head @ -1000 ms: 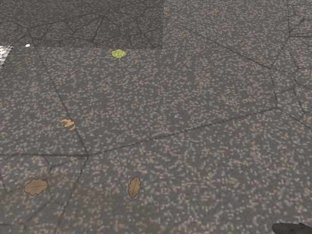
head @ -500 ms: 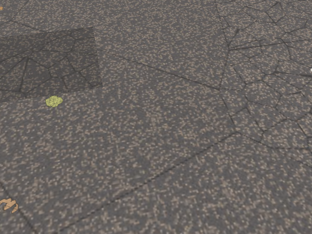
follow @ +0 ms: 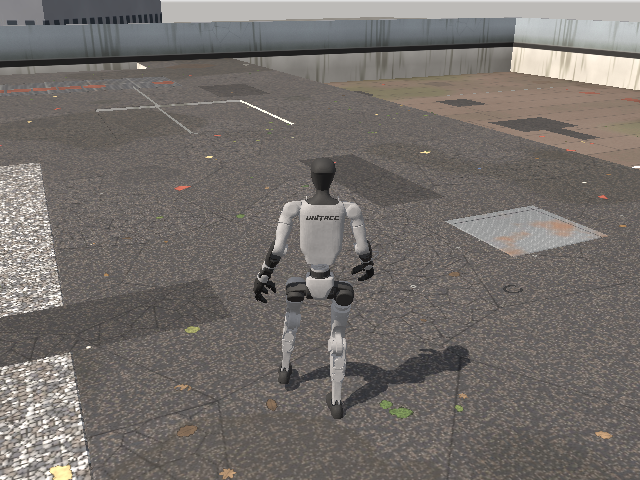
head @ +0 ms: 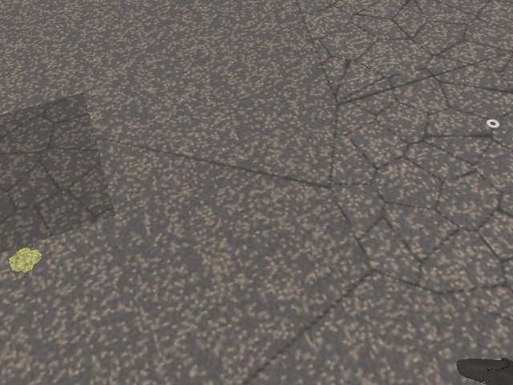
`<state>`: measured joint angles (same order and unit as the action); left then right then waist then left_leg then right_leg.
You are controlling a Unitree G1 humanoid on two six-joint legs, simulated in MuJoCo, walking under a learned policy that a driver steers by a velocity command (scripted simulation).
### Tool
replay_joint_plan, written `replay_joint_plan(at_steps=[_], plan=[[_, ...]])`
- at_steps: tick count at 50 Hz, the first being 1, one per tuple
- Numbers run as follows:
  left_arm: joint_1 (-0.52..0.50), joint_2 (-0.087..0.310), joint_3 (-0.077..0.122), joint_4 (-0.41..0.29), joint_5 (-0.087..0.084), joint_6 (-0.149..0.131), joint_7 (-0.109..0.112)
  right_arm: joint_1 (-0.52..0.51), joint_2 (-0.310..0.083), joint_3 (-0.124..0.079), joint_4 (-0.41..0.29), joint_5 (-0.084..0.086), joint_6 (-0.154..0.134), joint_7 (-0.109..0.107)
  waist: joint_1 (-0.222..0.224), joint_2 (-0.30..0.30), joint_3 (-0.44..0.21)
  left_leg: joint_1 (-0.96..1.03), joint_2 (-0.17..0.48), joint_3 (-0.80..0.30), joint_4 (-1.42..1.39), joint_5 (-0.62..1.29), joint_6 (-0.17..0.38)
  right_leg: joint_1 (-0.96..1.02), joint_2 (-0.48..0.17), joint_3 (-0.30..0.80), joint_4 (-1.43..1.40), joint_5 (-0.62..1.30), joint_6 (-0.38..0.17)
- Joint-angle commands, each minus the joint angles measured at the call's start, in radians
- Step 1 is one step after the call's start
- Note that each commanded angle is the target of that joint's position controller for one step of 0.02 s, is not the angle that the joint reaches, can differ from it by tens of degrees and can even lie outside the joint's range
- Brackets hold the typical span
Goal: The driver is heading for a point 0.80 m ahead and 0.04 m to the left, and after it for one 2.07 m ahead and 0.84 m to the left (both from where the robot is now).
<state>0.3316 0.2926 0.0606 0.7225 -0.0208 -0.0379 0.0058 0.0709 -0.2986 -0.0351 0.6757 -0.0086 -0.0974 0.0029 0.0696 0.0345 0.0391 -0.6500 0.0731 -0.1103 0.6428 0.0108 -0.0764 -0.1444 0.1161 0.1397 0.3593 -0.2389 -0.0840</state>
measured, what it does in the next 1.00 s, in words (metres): walks ahead: left foot, then right foot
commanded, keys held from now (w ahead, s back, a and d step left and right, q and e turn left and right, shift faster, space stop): w+e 0.04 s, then w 0.64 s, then w+q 0.32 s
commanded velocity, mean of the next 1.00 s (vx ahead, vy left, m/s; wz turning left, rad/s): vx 0.50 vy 0.00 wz -0.07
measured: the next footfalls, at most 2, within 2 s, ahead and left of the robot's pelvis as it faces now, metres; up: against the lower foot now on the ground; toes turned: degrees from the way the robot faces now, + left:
left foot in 0.12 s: +0.26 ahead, +0.14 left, +0.00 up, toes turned -8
right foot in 0.64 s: +0.49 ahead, -0.14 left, +0.00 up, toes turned -8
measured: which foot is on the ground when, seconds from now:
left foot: up 0.00-0.10, down 0.12-0.64, up 0.66-1.00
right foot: down 0.00-0.14, up 0.16-0.62, down 0.64-1.00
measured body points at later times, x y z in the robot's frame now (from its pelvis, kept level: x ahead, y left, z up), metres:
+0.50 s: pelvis +0.27 +0.03 +0.00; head +0.30 +0.03 +0.45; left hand +0.52 +0.23 -0.08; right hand +0.23 -0.25 -0.12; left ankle +0.22 +0.15 -0.74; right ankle +0.41 -0.14 -0.70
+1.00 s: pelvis +0.53 -0.06 +0.00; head +0.55 -0.06 +0.45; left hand +0.57 +0.23 -0.12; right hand +0.69 -0.32 -0.11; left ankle +0.71 +0.11 -0.68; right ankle +0.45 -0.14 -0.74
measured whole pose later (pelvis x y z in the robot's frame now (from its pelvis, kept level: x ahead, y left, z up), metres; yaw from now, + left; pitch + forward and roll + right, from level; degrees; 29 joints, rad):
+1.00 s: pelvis +0.53 -0.06 +0.00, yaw +0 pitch +1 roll -2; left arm 0.34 0.27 0.06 0.84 0.01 -0.09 -0.01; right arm 0.16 -0.29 -0.05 0.77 0.02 -0.05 0.02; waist 0.07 0.05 0.02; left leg -0.69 0.09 -0.07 0.76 0.05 0.00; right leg 0.02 0.06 -0.15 0.20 -0.23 -0.05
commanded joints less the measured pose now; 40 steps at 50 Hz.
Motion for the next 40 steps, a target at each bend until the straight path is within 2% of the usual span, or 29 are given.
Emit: replay_joint_plan(at_steps=[1, 4, 5, 6, 7, 8, 9, 10, 11, 12, 13, 14, 15, 17, 20, 23, 25, 28, 29, 30, 31, 32, 33, 34, 35, 36, 37, 38, 40], plan=[[0.026, 0.171, 0.049, -0.044, -0.009, -0.004, 0.012, -0.095, -0.080, -0.020, -0.085, 0.015, -0.023, 0.011, 0.005, -0.120, -0.040, 0.173, -0.068, 0.034, -0.113, 0.068, 0.005, -0.077, -0.217, 0.190, -0.063, 0.154, -0.126], [0.025, 0.158, 0.047, -0.035, -0.002, 0.002, 0.016, -0.048, -0.116, -0.037, -0.073, 0.017, -0.034, 0.020, -0.027, -0.154, -0.047, 0.214, -0.058, 0.023, -0.153, -0.023, 0.051, 0.017, -0.265, 0.260, 0.023, 0.161, -0.102], [0.018, 0.145, 0.044, -0.033, 0.001, 0.005, 0.015, 0.008, -0.121, -0.044, -0.056, 0.013, -0.038, 0.019, -0.058, -0.161, -0.058, 0.288, -0.062, 0.045, -0.184, -0.035, 0.076, 0.020, -0.255, 0.256, 0.067, 0.204, -0.088], [0.023, 0.111, 0.031, -0.034, 0.007, 0.003, 0.010, 0.096, -0.144, -0.058, -0.036, 0.003, -0.043, 0.014, -0.099, -0.146, -0.117, 0.434, -0.045, 0.045, -0.203, -0.046, 0.113, 0.005, -0.206, 0.220, 0.182, 0.272, -0.061], [0.038, 0.059, 0.010, -0.048, 0.023, 0.001, 0.007, 0.232, -0.189, -0.069, -0.026, -0.012, -0.045, 0.007, -0.152, -0.047, -0.254, 0.673, 0.107, -0.111, -0.183, -0.089, 0.177, -0.097, -0.146, 0.148, 0.445, 0.142, -0.027], [0.192, 0.001, -0.008, -0.057, -0.009, -0.010, 0.004, 0.328, -0.274, -0.096, 0.028, -0.012, -0.029, 0.014, -0.097, 0.294, -0.356, 0.977, 0.302, -0.573, -0.274, -0.321, 0.354, -0.453, 0.002, 0.021, 0.773, -0.275, 0.047], [0.166, 0.096, 0.004, -0.038, -0.018, -0.015, 0.008, 0.330, -0.181, -0.077, 0.024, 0.018, -0.027, 0.023, -0.130, 0.203, -0.294, 0.958, 0.317, -0.699, -0.350, -0.568, 0.346, -0.592, -0.055, 0.062, 0.895, -0.325, 0.055], [0.039, 0.150, 0.020, -0.054, -0.016, -0.015, 0.008, 0.284, -0.127, -0.062, 0.018, 0.020, -0.024, 0.021, -0.156, 0.100, -0.161, 0.844, 0.275, -0.556, -0.364, -0.550, 0.305, -0.627, -0.089, 0.058, 0.923, -0.234, 0.054], [-0.035, 0.143, 0.018, -0.072, -0.004, -0.016, 0.010, 0.232, -0.114, -0.053, 0.010, 0.006, -0.018, 0.020, -0.142, 0.031, -0.100, 0.738, 0.233, -0.437, -0.371, -0.429, 0.283, -0.606, -0.123, 0.018, 0.903, -0.169, 0.056], [-0.082, 0.130, 0.018, -0.088, 0.010, -0.022, 0.008, 0.205, -0.095, -0.047, 0.016, 0.002, -0.015, 0.020, -0.129, 0.018, -0.043, 0.654, 0.198, -0.355, -0.389, -0.306, 0.287, -0.600, -0.150, 0.005, 0.846, -0.124, 0.059], [-0.081, 0.114, 0.019, -0.091, 0.012, -0.025, 0.002, 0.192, -0.080, -0.039, 0.020, -0.005, -0.015, 0.017, -0.103, 0.044, -0.037, 0.602, 0.166, -0.290, -0.408, -0.221, 0.277, -0.553, -0.180, -0.008, 0.800, -0.091, 0.058], [-0.069, 0.096, 0.015, -0.087, 0.009, -0.025, -0.003, 0.190, -0.070, -0.036, 0.025, -0.004, -0.016, 0.017, -0.090, 0.069, -0.040, 0.577, 0.144, -0.250, -0.425, -0.169, 0.277, -0.522, -0.189, -0.024, 0.761, -0.078, 0.062], [-0.061, 0.078, 0.011, -0.084, 0.008, -0.024, -0.006, 0.196, -0.070, -0.035, 0.033, 0.004, -0.017, 0.017, -0.085, 0.078, -0.045, 0.565, 0.137, -0.217, -0.437, -0.123, 0.286, -0.509, -0.194, -0.042, 0.723, -0.079, 0.068], [-0.104, 0.050, 0.000, -0.100, 0.015, -0.023, -0.009, 0.212, -0.101, -0.043, 0.050, 0.015, -0.018, 0.014, -0.090, 0.068, -0.030, 0.543, 0.143, -0.168, -0.469, -0.054, 0.306, -0.520, -0.205, -0.069, 0.621, -0.053, 0.083], [-0.197, 0.025, -0.015, -0.120, 0.018, -0.031, -0.016, 0.230, -0.138, -0.051, 0.071, 0.019, -0.008, 0.008, -0.116, 0.045, -0.019, 0.534, 0.129, -0.089, -0.494, -0.005, 0.299, -0.497, -0.208, -0.092, 0.429, 0.101, 0.093], [-0.283, 0.026, -0.017, -0.134, 0.010, -0.039, -0.026, 0.269, -0.153, -0.051, 0.099, 0.027, 0.001, 0.006, -0.146, 0.043, -0.007, 0.524, 0.110, -0.024, -0.490, 0.015, 0.276, -0.423, -0.181, -0.119, 0.280, 0.237, 0.097], [-0.333, 0.034, -0.015, -0.151, 0.004, -0.042, -0.032, 0.307, -0.158, -0.051, 0.121, 0.032, 0.009, 0.007, -0.160, 0.044, 0.004, 0.552, 0.130, -0.025, -0.478, 0.015, 0.268, -0.404, -0.169, -0.122, 0.231, 0.260, 0.089], [-0.364, 0.055, -0.008, -0.170, 0.002, -0.047, -0.043, 0.324, -0.173, -0.056, 0.144, 0.036, 0.024, 0.002, -0.144, 0.052, 0.015, 0.628, 0.171, -0.037, -0.434, 0.062, 0.247, -0.388, -0.158, -0.121, 0.172, 0.192, 0.053], [-0.339, 0.068, -0.002, -0.165, 0.003, -0.049, -0.044, 0.318, -0.182, -0.059, 0.148, 0.036, 0.029, 0.000, -0.121, 0.055, 0.002, 0.644, 0.175, -0.031, -0.399, 0.130, 0.236, -0.341, -0.148, -0.131, 0.152, 0.167, 0.038], [-0.268, 0.088, 0.010, -0.146, 0.008, -0.050, -0.042, 0.301, -0.188, -0.059, 0.148, 0.038, 0.034, -0.003, -0.073, 0.051, -0.037, 0.639, 0.154, -0.001, -0.314, 0.270, 0.218, -0.228, -0.125, -0.155, 0.117, 0.167, 0.017], [-0.135, 0.129, 0.033, -0.104, 0.013, -0.047, -0.034, 0.304, -0.170, -0.052, 0.146, 0.035, 0.036, -0.006, -0.012, 0.031, -0.124, 0.594, 0.107, 0.041, -0.154, 0.364, 0.193, -0.031, -0.114, -0.166, 0.106, 0.174, -0.012], [0.049, 0.198, 0.054, -0.071, 0.023, -0.043, -0.023, 0.294, -0.122, -0.030, 0.118, 0.011, 0.033, -0.008, 0.063, -0.059, -0.269, 0.413, 0.055, 0.084, 0.135, 0.159, 0.154, 0.258, -0.278, 0.012, 0.140, 0.198, -0.076], [0.099, 0.280, 0.069, -0.052, 0.025, -0.035, -0.024, 0.412, -0.010, 0.005, 0.098, 0.010, 0.014, -0.004, 0.007, -0.331, -0.384, 0.037, -0.115, 0.110, 0.476, -0.485, 0.090, 0.548, -0.497, 0.462, 0.042, 0.004, -0.231], [0.106, 0.184, 0.046, -0.052, 0.012, -0.033, -0.027, 0.363, -0.108, -0.016, 0.112, 0.027, -0.002, 0.002, 0.043, -0.245, -0.360, -0.085, -0.080, -0.004, 0.601, -0.586, 0.094, 0.519, -0.492, 0.568, -0.041, -0.150, -0.229], [0.038, 0.149, 0.032, -0.055, 0.012, -0.035, -0.025, 0.280, -0.152, -0.032, 0.088, 0.051, -0.010, 0.007, 0.034, -0.188, -0.212, -0.142, -0.034, 0.001, 0.620, -0.503, 0.106, 0.399, -0.467, 0.422, -0.061, -0.126, -0.189], [-0.023, 0.125, 0.024, -0.061, 0.018, -0.038, -0.026, 0.233, -0.142, -0.030, 0.082, 0.049, -0.010, 0.004, 0.007, -0.122, -0.142, -0.111, 0.008, 0.023, 0.583, -0.414, 0.104, 0.273, -0.426, 0.305, -0.081, -0.033, -0.163], [-0.069, 0.097, 0.016, -0.059, 0.025, -0.042, -0.029, 0.211, -0.131, -0.033, 0.081, 0.034, -0.004, 0.003, -0.018, -0.102, -0.086, -0.081, 0.033, 0.027, 0.533, -0.356, 0.096, 0.172, -0.391, 0.223, -0.114, 0.054, -0.150], [-0.095, 0.080, 0.012, -0.056, 0.034, -0.050, -0.030, 0.229, -0.118, -0.035, 0.087, 0.032, 0.007, 0.003, -0.050, -0.124, -0.073, -0.022, 0.055, 0.015, 0.506, -0.314, 0.091, 0.101, -0.368, 0.160, -0.144, 0.114, -0.138], [-0.108, 0.074, 0.015, -0.037, 0.031, -0.068, -0.032, 0.258, -0.076, -0.030, 0.101, 0.035, 0.032, 0.001, -0.076, -0.126, -0.060, 0.033, 0.057, 0.010, 0.478, -0.274, 0.077, 0.024, -0.354, 0.070, -0.196, 0.187, -0.139]])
